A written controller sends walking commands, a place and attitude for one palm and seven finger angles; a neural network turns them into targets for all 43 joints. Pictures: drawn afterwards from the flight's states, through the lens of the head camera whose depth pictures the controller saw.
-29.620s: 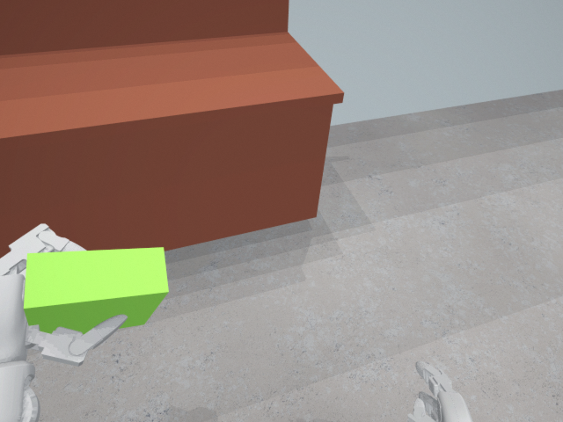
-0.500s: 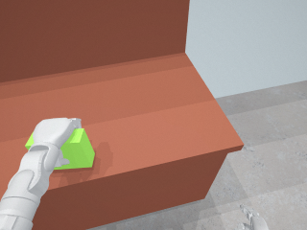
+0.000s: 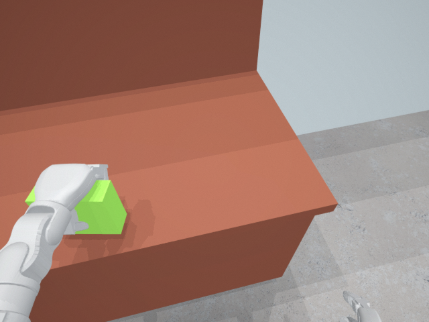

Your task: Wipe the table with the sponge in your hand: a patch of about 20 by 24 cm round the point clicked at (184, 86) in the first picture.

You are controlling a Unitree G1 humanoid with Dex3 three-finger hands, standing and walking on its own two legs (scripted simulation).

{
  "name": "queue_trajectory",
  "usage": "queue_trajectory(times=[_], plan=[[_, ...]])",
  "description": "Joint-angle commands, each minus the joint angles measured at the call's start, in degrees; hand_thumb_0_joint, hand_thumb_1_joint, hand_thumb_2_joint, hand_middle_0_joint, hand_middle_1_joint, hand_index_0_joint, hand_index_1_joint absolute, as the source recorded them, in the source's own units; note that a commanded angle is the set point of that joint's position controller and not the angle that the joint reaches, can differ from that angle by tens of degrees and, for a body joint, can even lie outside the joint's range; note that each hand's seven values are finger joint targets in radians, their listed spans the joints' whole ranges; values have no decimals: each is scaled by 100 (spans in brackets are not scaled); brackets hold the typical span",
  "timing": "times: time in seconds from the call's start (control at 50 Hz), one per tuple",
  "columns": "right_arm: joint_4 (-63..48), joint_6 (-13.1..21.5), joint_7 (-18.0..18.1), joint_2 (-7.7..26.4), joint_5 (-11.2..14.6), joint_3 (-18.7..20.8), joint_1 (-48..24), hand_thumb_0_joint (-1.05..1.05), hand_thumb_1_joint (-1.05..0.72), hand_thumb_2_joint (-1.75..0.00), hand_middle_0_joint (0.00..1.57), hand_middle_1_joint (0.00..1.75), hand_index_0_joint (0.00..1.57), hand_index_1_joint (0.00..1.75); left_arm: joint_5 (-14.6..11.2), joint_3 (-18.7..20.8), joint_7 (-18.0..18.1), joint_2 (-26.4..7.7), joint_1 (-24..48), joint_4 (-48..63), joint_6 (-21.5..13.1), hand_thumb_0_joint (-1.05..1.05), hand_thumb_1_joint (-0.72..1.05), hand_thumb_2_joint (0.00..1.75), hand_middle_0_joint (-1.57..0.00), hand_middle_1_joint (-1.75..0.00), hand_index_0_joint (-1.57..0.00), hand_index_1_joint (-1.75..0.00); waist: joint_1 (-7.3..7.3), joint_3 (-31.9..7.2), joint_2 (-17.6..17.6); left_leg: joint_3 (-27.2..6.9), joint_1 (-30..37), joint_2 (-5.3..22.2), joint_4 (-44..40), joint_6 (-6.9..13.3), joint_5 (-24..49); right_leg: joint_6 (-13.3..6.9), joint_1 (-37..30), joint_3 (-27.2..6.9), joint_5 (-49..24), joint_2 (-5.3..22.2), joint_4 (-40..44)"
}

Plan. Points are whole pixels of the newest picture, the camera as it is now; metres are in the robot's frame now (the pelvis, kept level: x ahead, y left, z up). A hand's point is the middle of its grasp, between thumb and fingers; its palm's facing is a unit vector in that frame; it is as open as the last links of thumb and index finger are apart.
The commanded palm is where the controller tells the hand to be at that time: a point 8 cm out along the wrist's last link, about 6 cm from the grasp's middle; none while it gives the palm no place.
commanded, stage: move the sponge above the wiping area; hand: left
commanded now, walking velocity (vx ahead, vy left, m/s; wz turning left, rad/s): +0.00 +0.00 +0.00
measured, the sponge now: (85, 213) +0.29 +0.31 +0.01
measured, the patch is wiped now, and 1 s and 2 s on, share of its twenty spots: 0.00 0.00 0.00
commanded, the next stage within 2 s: lower the sponge onto the table in 1.90 s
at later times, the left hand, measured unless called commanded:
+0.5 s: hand (80, 187) +0.31 +0.30 +0.08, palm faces +0.00 +0.00 -1.00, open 9.3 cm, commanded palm +0.28 +0.34 +0.14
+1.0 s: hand (79, 172) +0.33 +0.30 +0.10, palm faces +0.11 +0.01 -0.99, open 9.3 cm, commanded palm +0.28 +0.34 +0.14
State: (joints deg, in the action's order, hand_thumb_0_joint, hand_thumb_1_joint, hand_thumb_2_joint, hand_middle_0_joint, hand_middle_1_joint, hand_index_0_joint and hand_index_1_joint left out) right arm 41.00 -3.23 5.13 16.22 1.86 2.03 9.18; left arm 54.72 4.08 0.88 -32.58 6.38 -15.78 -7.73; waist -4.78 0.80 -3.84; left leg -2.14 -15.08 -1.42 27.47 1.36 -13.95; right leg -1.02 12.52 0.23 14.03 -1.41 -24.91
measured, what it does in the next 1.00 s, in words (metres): stands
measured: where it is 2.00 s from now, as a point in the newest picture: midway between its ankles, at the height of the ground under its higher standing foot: outside the picture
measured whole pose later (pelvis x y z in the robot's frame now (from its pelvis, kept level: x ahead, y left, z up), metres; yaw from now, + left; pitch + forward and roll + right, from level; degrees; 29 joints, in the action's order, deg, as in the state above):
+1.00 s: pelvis -0.01 +0.00 +0.00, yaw -1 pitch +2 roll -1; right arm 41.7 -3.6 3.9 14.2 2.2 0.8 6.9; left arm 55.7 3.7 8.4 -32.4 13.1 -17.6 -2.8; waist -4.4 0.2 -3.5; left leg -0.9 -15.7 -1.4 26.9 1.4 -13.1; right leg -0.8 13.9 -1.1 13.1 -1.4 -25.0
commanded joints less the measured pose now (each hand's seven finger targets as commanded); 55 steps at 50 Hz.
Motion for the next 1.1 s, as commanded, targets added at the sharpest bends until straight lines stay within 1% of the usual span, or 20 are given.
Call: queue_trajectory(times=[0.0, 0.08, 0.16, 0.2, 0.26, 0.32, 0.36, 0.38, 0.46, 0.5, 0.56, 0.62, 0.7, 0.78, 0.84, 0.86, 0.92, 0.96, 1.02, 1.08], plan=[[-603, 158, -84, 635, 45, 258, -543, 0, -90, -90, 20, 30, 20, 30, -21, 1884, 1196, -2606, 2321, 749, 655, 0, 10, 130, -120, -160, -120, -160, -177, -1894, -548, 94, 546, -61, -161, -34, 2117, -342, -419, -109, -1640, -99, 43], [-563, 18, -150, 711, 172, 179, -767, 0, -90, -90, 20, 30, 20, 30, -300, 1132, 1052, -1991, 2115, -164, 1720, 0, 10, 130, -120, -160, -120, -160, -37, -1900, -115, 179, 325, -78, -322, -3, 1581, -233, -677, -61, -1487, -31, 177], [-715, -127, -115, 832, 317, 35, -937, 0, -90, -90, 20, 30, 20, 30, -384, -34, 7, -1300, 1975, -774, 2393, 0, 10, 130, -120, -160, -120, -160, 287, -1383, 392, 110, 276, -141, -428, 137, 1085, -164, -535, -64, -1280, -31, 426], [-822, -119, -79, 845, 283, 24, -805, 0, -90, -90, 20, 30, 20, 30, -360, -278, -437, -1279, 2264, -525, 2219, 0, 10, 130, -120, -160, -120, -160, 411, -1298, 530, 77, 399, -152, -361, 226, 952, -126, -394, -28, -1213, -30, 479], [-901, 18, -3, 782, 175, 14, -680, 0, -90, -90, 20, 30, 20, 30, -264, 20, -734, -1701, 2946, 198, 1367, 0, 10, 130, -120, -160, -120, -160, 439, -1384, 480, 18, 679, -136, -283, 311, 964, -151, -202, -89, -1099, -79, 525], [-850, 178, 47, 647, 35, 117, -438, 0, -90, -90, 20, 30, 20, 30, -142, 664, -322, -2071, 3016, 1009, 388, 0, 10, 130, -120, -160, -120, -160, 218, -1738, -155, -98, 1081, -96, -218, 270, 1408, -241, -131, -48, -1124, -138, 361], [-852, 225, 61, 654, -36, 166, -429, 0, -90, -90, 20, 30, 20, 30, 38, 1605, 143, -2878, 2718, 1422, 5, 0, 10, 130, -120, -160, -120, -160, -76, -1968, -682, -149, 1077, -52, -231, 141, 1931, -324, -311, -116, -1336, -175, 242], [-785, 250, 43, 568, -28, 176, -406, 0, -90, -90, 20, 30, 20, 30, 137, 1629, 404, -2738, 2738, 1437, -57, 0, 10, 130, -120, -160, -120, -160, -72, -2042, -867, -131, 1058, -32, -186, 46, 2232, -331, -297, -56, -1406, -162, 117], [-721, 118, -163, 614, 7, 225, -659, 0, -90, -90, 20, 30, 20, 30, 70, 2073, 1219, -2771, 2251, 1107, 680, 0, 10, 130, -120, -160, -120, -160, -335, -2003, -865, -19, 610, -15, -239, -161, 2395, -410, -518, -135, -1561, -160, 35], [-679, 52, -221, 633, 82, 217, -734, 0, -90, -90, 20, 30, 20, 30, -170, 1667, 1316, -2273, 1928, 644, 1279, 0, 10, 130, -120, -160, -120, -160, -289, -2044, -453, 93, 442, -7, -289, -155, 2105, -337, -708, -70, -1614, -98, 57], [-592, -93, -244, 749, 220, 114, -975, 0, -90, -90, 20, 30, 20, 30, -395, 849, 861, -1614, 1577, -329, 2225, 0, 10, 130, -120, -160, -120, -160, -47, -1572, 110, 129, 223, -45, -490, -61, 1392, -237, -645, -36, -1241, -72, 314], [-729, -160, -138, 838, 344, 19, -991, 0, -90, -90, 20, 30, 20, 30, -466, -264, 26, -1090, 1932, -583, 2673, 0, 10, 130, -120, -160, -120, -160, 318, -1073, 610, 70, 206, -89, -571, 120, 735, -130, -397, -13, -823, -30, 541], [-841, 64, 6, 767, 242, -13, -769, 0, -90, -90, 20, 30, 20, 30, -288, -540, -667, -1175, 3209, 207, 1823, 0, 10, 130, -120, -160, -120, -160, 568, -1342, 393, -44, 803, -110, -374, 296, 688, -148, -28, 9, -668, -83, 567], [-818, 364, 123, 580, 48, 80, -488, 0, -90, -90, 20, 30, 20, 30, -154, 243, -261, -1813, 3681, 1446, 524, 0, 10, 130, -120, -160, -120, -160, 334, -1941, -416, -273, 1433, -54, -297, 222, 1192, -255, 11, -13, -813, -165, 362], [-622, 370, 101, 613, -45, 174, -311, 0, -90, -90, 20, 30, 20, 30, 231, 1298, 442, -2506, 3233, 1256, 54, 0, 10, 130, -120, -160, -120, -160, 41, -1826, -754, -233, 1134, 8, -279, -25, 1774, -350, 37, -2, -1013, -229, 179], [-613, 310, 73, 676, -51, 161, -390, 0, -90, -90, 20, 30, 20, 30, 340, 1917, 675, -3132, 3225, 1226, 118, 0, 10, 130, -120, -160, -120, -160, -141, -1926, -968, -226, 905, -13, -320, -82, 1906, -411, -182, -91, -1095, -255, 131], [-651, 177, -115, 571, 18, 167, -632, 0, -90, -90, 20, 30, 20, 30, 137, 1690, 1264, -2516, 2685, 852, 771, 0, 10, 130, -120, -160, -120, -160, -299, -2072, -752, -8, 592, -25, -289, -228, 2283, -420, -618, -96, -1563, -141, 54], [-670, 9, -185, 643, 56, 152, -860, 0, -90, -90, 20, 30, 20, 30, -152, 1876, 1336, -2603, 1972, 559, 1349, 0, 10, 130, -120, -160, -120, -160, -445, -2271, -508, 56, 479, -68, -344, -203, 2255, -407, -1090, -258, -1883, -97, 68], [-652, -164, -281, 711, 179, 74, -976, 0, -90, -90, 20, 30, 20, 30, -480, 909, 899, -1607, 1147, -376, 2300, 0, 10, 130, -120, -160, -120, -160, -234, -1708, 199, 170, 164, -36, -474, -93, 1751, -236, -1087, -80, -1835, -9, 226], [-803, -290, -281, 840, 340, -34, -1128, 0, -90, -90, 20, 30, 20, 30, -577, 15, 19, -1170, 1177, -570, 2897, 0, 10, 130, -120, -160, -120, -160, 80, -1098, 576, 122, 104, -95, -548, 65, 1302, -154, -856, -59, -1576, -3, 391]])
